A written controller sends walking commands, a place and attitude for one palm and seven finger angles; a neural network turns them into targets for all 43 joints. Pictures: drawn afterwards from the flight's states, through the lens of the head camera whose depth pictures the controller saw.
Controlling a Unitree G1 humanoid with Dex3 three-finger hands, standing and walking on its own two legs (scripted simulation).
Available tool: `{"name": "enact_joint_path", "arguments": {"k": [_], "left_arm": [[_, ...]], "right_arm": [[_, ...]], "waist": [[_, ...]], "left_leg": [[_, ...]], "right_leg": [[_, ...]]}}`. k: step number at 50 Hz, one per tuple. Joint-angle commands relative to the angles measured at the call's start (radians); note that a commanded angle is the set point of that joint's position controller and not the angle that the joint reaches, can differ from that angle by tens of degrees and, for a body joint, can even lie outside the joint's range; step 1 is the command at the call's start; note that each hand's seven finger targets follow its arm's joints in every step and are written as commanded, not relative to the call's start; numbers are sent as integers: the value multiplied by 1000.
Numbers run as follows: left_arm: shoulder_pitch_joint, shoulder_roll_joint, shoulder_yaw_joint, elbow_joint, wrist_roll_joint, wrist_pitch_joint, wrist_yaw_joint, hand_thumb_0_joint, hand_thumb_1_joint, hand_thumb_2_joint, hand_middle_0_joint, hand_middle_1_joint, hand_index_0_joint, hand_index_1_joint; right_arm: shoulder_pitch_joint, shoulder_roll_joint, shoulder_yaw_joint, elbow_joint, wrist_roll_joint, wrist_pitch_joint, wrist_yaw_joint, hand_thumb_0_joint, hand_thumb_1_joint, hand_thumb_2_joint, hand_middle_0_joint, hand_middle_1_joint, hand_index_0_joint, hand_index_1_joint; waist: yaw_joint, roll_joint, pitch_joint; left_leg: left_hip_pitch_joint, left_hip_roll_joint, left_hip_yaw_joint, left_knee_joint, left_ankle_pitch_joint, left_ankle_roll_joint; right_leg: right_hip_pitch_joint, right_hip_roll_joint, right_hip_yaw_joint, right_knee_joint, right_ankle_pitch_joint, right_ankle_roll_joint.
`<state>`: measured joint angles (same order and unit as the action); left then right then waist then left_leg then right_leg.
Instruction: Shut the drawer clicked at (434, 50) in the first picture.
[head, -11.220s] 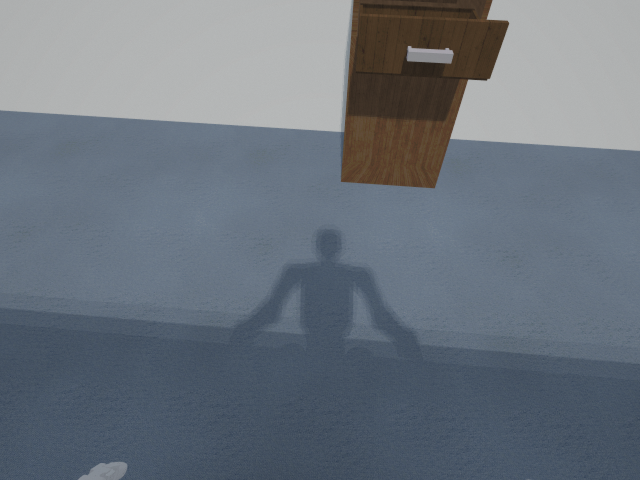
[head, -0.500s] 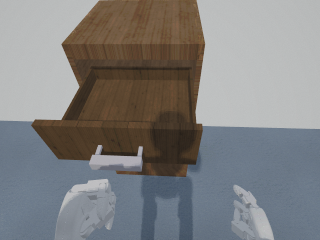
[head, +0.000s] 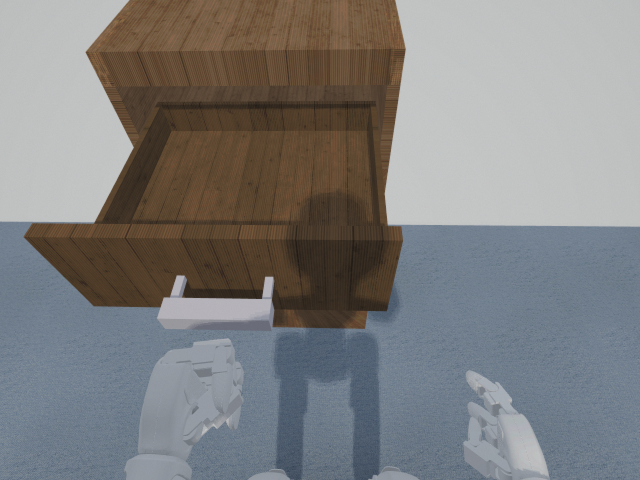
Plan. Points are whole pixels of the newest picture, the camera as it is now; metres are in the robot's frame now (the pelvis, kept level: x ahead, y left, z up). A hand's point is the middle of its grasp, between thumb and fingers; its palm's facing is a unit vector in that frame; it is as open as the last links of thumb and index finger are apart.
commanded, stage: bring the fist close to the handle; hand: left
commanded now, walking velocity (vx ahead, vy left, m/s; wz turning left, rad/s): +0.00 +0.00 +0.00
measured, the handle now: (221, 298) +0.32 +0.14 +0.07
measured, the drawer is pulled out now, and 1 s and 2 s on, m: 0.30 0.30 0.17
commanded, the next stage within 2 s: push the drawer shut in 0.52 s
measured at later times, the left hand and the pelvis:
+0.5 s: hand (236, 383) +0.22 +0.10 +0.06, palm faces -0.01 -1.00 -0.03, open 3.3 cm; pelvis +0.00 +0.00 -0.01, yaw +0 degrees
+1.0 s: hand (238, 365) +0.24 +0.10 +0.06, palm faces -0.02 -1.00 -0.03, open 3.2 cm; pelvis +0.00 +0.01 +0.00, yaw +0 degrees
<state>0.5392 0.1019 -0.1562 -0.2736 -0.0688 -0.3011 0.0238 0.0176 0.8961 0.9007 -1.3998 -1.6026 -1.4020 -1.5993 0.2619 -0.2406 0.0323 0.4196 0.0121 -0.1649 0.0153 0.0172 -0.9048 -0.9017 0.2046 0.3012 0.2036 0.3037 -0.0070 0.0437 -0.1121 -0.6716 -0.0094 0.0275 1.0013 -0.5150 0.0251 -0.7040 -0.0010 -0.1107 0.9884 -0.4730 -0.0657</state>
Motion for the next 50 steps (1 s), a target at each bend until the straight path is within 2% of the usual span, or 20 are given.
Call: {"name": "enact_joint_path", "arguments": {"k": [1,5,6,8,10,11,14,15,19,21,22,26,29,31,35,41,44,46,49,50], "left_arm": [[-60,44,54,-175,-10,-78,11,0,900,900,-1400,-1600,-1400,-1600],[-103,45,71,-121,-25,-85,3,0,900,900,-1400,-1600,-1400,-1600],[-138,51,75,-115,-23,-92,0,0,900,900,-1400,-1600,-1400,-1600],[-136,38,53,-154,-29,-101,-5,0,900,900,-1400,-1600,-1400,-1600],[-101,45,60,-173,-31,-105,1,0,900,900,-1400,-1600,-1400,-1600],[-83,34,46,-179,-34,-102,0,0,900,900,-1400,-1600,-1400,-1600],[-58,57,71,-139,-26,-90,7,0,900,900,-1400,-1600,-1400,-1600],[-58,39,56,-141,-26,-89,6,0,900,900,-1400,-1600,-1400,-1600],[-80,49,53,-147,-17,-90,14,0,900,900,-1400,-1600,-1400,-1600],[-101,49,52,-160,-19,-96,17,0,900,900,-1400,-1600,-1400,-1600],[-108,59,64,-163,-18,-103,19,0,900,900,-1400,-1600,-1400,-1600],[-100,36,35,-172,-15,-108,23,0,900,900,-1400,-1600,-1400,-1600],[-83,46,44,-153,-12,-95,25,0,900,900,-1400,-1600,-1400,-1600],[-83,29,21,-162,-6,-89,23,0,900,900,-1400,-1600,-1400,-1600],[-156,44,37,-146,0,-79,36,0,900,900,-1400,-1600,-1400,-1600],[-191,42,55,-135,-16,-77,36,0,900,900,-1400,-1600,-1400,-1600],[-250,29,33,-123,-14,-70,35,0,900,900,-1400,-1600,-1400,-1600],[-278,43,50,-101,-16,-71,39,0,900,900,-1400,-1600,-1400,-1600],[-407,46,38,-64,-9,-77,43,0,900,900,-1400,-1600,-1400,-1600],[-439,50,47,-53,-10,-79,44,0,900,900,-1400,-1600,-1400,-1600]], "right_arm": [[-56,-101,-51,-158,4,-35,-10,0,-900,-900,200,300,200,300],[-60,-101,-48,-150,4,-23,-11,0,-900,-900,200,300,200,300],[-60,-103,-50,-142,4,-23,-11,0,-900,-900,200,300,200,300],[-59,-102,-51,-151,7,-26,-9,0,-900,-900,200,300,200,300],[-48,-101,-54,-152,8,-27,-8,0,-900,-900,200,300,200,300],[-47,-99,-53,-157,9,-26,-7,0,-900,-900,200,300,200,300],[-46,-103,-56,-151,9,-15,-9,0,-900,-900,200,300,200,300],[-45,-101,-53,-153,8,-13,-7,0,-900,-900,200,300,200,300],[-51,-106,-54,-161,7,-6,-10,0,-900,-900,200,300,200,300],[-49,-103,-53,-160,6,-6,-10,0,-900,-900,200,300,200,300],[-45,-103,-54,-157,6,-6,-11,0,-900,-900,200,300,200,300],[-46,-103,-54,-161,6,-6,-9,0,-900,-900,200,300,200,300],[-38,-106,-54,-162,6,1,-9,0,-900,-900,200,300,200,300],[-37,-104,-53,-169,6,3,-7,0,-900,-900,200,300,200,300],[-39,-104,-50,-162,3,12,-11,0,-900,-900,200,300,200,300],[-40,-102,-51,-156,5,18,-11,0,-900,-900,200,300,200,300],[-40,-107,-49,-148,5,20,-12,0,-900,-900,200,300,200,300],[-43,-109,-49,-139,4,20,-13,0,-900,-900,200,300,200,300],[-55,-114,-46,-118,5,19,-20,0,-900,-900,200,300,200,300],[-56,-115,-46,-112,3,19,-21,0,-900,-900,200,300,200,300]], "waist": [[-16,-89,-170],[-21,-102,-167],[-26,-79,-164],[-21,-38,-203],[-14,-52,-243],[-16,-40,-235],[-20,-90,-196],[-23,-90,-191],[-29,-87,-164],[-30,-67,-183],[-28,-81,-191],[-29,-47,-206],[-30,-80,-205],[-29,-75,-212],[-40,-77,-185],[-27,-55,-234],[-44,-65,-219],[-44,-68,-204],[-68,-71,-166],[-64,-73,-184]], "left_leg": [[-21,-7,-46,-115,239,5],[-63,-9,-44,-98,216,4],[-61,-7,-46,-93,221,2],[-31,-6,-44,-98,239,5],[-19,-5,-44,-100,270,4],[-14,-5,-43,-102,273,5],[-41,-3,-47,-101,273,4],[-45,-5,-47,-104,266,4],[-48,-4,-48,-103,235,6],[-45,-5,-47,-98,229,5],[-46,-5,-48,-98,229,4],[-21,-2,-51,-97,251,5],[-29,-2,-52,-97,263,5],[-23,-1,-53,-100,274,5],[-29,-1,-54,-96,261,5],[-9,-3,-50,-104,286,2],[-1,0,-59,-107,299,3],[-9,0,-59,-108,268,2],[-18,2,-66,-106,206,6],[-21,0,-65,-109,195,6]], "right_leg": [[172,-15,117,-158,238,42],[170,-21,137,-163,213,46],[155,-20,134,-154,218,43],[164,-19,123,-147,235,40],[198,-19,124,-143,281,42],[193,-18,117,-144,291,42],[195,-19,125,-151,304,45],[191,-20,120,-148,301,45],[156,-17,116,-151,239,43],[155,-19,122,-151,230,44],[162,-19,121,-148,228,43],[147,-14,106,-133,251,40],[159,-13,106,-134,271,41],[161,-15,101,-126,288,42],[143,-14,104,-133,275,42],[181,-16,104,-132,307,40],[165,-14,93,-130,315,39],[150,-15,96,-140,280,42],[100,-15,97,-153,188,42],[109,-17,100,-154,172,43]]}}
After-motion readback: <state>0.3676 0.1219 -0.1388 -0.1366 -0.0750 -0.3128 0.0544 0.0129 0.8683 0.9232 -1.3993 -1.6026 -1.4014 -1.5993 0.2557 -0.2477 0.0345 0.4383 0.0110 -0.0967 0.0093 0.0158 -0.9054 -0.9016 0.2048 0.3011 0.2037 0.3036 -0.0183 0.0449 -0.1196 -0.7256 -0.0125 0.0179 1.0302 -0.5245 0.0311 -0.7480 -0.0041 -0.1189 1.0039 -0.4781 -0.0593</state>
